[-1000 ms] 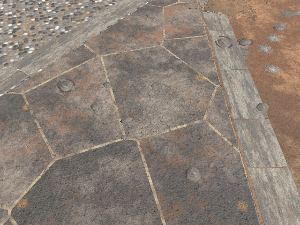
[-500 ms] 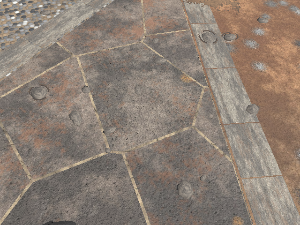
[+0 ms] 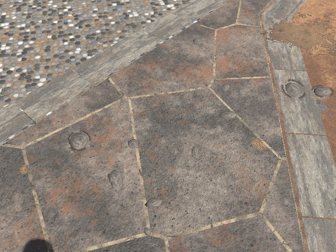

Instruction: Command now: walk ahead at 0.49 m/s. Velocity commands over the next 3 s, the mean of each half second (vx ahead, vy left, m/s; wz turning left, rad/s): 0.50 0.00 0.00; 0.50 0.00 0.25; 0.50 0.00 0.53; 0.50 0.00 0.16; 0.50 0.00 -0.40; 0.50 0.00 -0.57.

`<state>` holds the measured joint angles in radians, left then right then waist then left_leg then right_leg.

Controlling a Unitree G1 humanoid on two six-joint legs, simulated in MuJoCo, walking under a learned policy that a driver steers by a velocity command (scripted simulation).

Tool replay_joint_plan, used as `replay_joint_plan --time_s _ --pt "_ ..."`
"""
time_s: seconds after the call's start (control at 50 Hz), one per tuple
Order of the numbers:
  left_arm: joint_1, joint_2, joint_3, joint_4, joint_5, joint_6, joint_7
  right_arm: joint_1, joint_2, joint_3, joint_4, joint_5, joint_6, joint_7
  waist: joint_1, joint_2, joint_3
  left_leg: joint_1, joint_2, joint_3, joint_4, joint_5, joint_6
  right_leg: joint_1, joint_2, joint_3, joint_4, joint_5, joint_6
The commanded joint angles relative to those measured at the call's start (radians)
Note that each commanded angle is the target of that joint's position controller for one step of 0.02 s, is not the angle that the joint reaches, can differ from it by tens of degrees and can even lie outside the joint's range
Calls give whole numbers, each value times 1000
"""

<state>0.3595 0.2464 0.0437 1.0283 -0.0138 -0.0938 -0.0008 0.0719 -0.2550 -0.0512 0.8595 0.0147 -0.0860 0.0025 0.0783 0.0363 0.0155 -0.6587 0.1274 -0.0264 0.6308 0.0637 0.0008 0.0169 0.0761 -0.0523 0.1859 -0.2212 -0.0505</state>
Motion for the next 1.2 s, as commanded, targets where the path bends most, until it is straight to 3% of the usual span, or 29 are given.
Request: replay_joint_plan --time_s 0.02,0.08,0.1,0.12,0.14,0.16,0.18,0.2,0.22,0.24,0.28,0.32,0.4,0.48,0.58,0.64,0.68,0.7,0.72,0.74,0.76,0.8,0.82,0.86,0.92,1.02,1.12,1.16,1.2 --pt "37 167 33 -22 -10 3 9 -118 -50 -1 -89 7 -15 19 -4 -70 83 22 -28 14 -82 0 14 -39 -303 130 -46 204 -150" --pt "30 186 43 -19 -9 22 12 -88 -90 -12 -100 9 -22 32 -47 -95 49 92 -55 26 -122 -117 54 53 -342 139 48 354 -121" --pt "7 191 44 -26 -7 29 11 -12 -116 -26 -83 9 -24 32 -97 -107 1 208 -86 54 -139 -139 74 53 -323 117 145 518 -105" --pt "-1 169 35 -33 1 35 11 153 -161 -52 -32 8 -23 27 -171 -94 -101 428 -113 75 -145 -132 104 4 -268 77 339 623 -79" --pt "16 128 16 -59 20 35 11 342 -239 -74 8 -4 -20 17 -227 10 -260 738 56 -116 -118 -127 169 -193 -203 26 656 399 -43" --pt "138 -12 -22 -61 14 13 1 399 -302 -86 36 -13 -15 25 -156 285 -370 1044 262 -609 -259 -357 322 -590 -6 35 988 -251 20" --pt "88 94 -1 -49 -11 -11 -3 379 -196 -56 24 -8 -19 29 -184 185 -349 1031 252 -690 -333 -441 297 -698 -48 177 1117 -351 2" --pt "-3 152 14 -78 -35 -27 -7 289 -154 -42 6 -7 -23 26 -170 131 -209 913 225 -536 -341 -373 254 -761 -98 166 1137 -270 -16" --pt "-57 150 15 -87 -33 -33 -1 208 -137 -34 -13 -12 -25 26 -143 45 -136 776 189 -412 -360 -237 235 -728 -152 139 1099 -176 -16" --pt "-98 143 22 -92 -15 -28 6 159 -108 -27 -17 -19 -27 29 -119 -4 -73 657 144 -318 -394 -144 215 -690 -184 127 1033 -114 -15" --pt "-55 103 23 -83 -8 -4 6 146 -87 -21 -8 -26 -33 33 -73 38 -65 563 115 -237 -444 -53 221 -595 -217 133 968 -59 -4" --pt "-62 78 22 -84 -5 14 8 175 -100 -24 12 -20 -37 28 -59 24 -40 529 102 -178 -480 -23 232 -602 -225 119 905 -32 10" --pt "-208 77 26 -136 9 20 7 234 -129 -31 40 -17 -26 5 -86 9 15 551 91 -112 -523 -7 227 -716 -227 107 690 153 43" --pt "-342 57 17 -173 4 10 -5 287 -139 -31 66 -8 -18 -7 -125 20 47 553 56 -37 -540 -47 196 -667 -186 66 466 321 45" --pt "-460 64 11 -222 -6 -2 -28 358 -146 -38 113 0 2 -13 -150 21 84 699 115 -35 -488 -14 189 -694 -165 65 349 276 18" --pt "-428 100 24 -229 -7 -13 -39 346 -160 -47 119 5 16 -18 -106 39 55 753 142 -62 -396 144 169 -598 -136 57 307 169 -14" --pt "-192 168 63 -163 -5 -19 -30 304 -152 -41 103 2 26 -18 17 42 -86 679 72 -28 -140 368 132 -251 -85 18 280 170 -53" --pt "2 241 85 -123 12 -20 -19 301 -118 -24 75 -12 25 -17 80 -36 -240 471 5 11 152 145 95 73 -242 181 321 171 -113" --pt "81 312 101 -96 15 -12 -19 439 28 16 71 -8 7 -8 17 -302 -384 69 -175 32 512 -518 24 423 -492 633 227 -4 -261" --pt "68 209 72 -103 9 -12 -18 388 -72 -7 84 17 -10 -9 50 -235 -373 -27 -147 -113 652 -653 34 380 -486 730 134 -119 -242" --pt "-22 161 57 -118 7 -16 -15 302 -135 -27 54 41 -19 -10 35 -197 -220 -92 -98 -107 681 -576 49 248 -459 575 111 -103 -190" --pt "-158 96 39 -135 14 -23 -16 232 -122 -36 41 27 -12 -24 -24 -110 -76 -23 -14 -77 597 -420 49 -19 -391 358 40 18 -140" --pt "-184 78 33 -131 25 -28 -17 256 -102 -41 46 23 2 -24 -58 -135 -56 42 13 -86 564 -375 50 -97 -363 280 7 54 -124" --pt "-192 77 36 -118 28 -32 -16 278 -54 -40 46 25 29 -20 -83 -133 -26 82 28 -80 532 -345 50 -170 -345 185 -41 105 -128" --pt "-175 115 48 -103 30 -36 0 217 -52 -45 8 16 50 -20 -89 -97 18 -1 34 -89 454 -235 35 -179 -346 85 -76 186 -137" --pt "-140 146 54 -99 27 -23 21 80 -37 -37 -44 7 40 8 -55 -75 51 -21 14 -27 191 -19 25 -127 -318 -66 -87 263 -111" --pt "-43 173 65 -77 9 8 26 -78 -23 -21 -127 8 40 40 0 -58 98 -75 -11 54 42 -63 52 44 -365 -133 -31 354 -101" --pt "-46 190 71 -81 1 24 26 -88 -38 -25 -155 10 43 54 -19 -78 87 -39 -41 92 15 -145 77 97 -381 -159 38 524 -85" --pt "-75 222 80 -96 -6 37 31 -23 -78 -45 -161 11 48 59 -77 -122 18 99 -110 149 19 -244 115 117 -381 -185 187 860 -63"
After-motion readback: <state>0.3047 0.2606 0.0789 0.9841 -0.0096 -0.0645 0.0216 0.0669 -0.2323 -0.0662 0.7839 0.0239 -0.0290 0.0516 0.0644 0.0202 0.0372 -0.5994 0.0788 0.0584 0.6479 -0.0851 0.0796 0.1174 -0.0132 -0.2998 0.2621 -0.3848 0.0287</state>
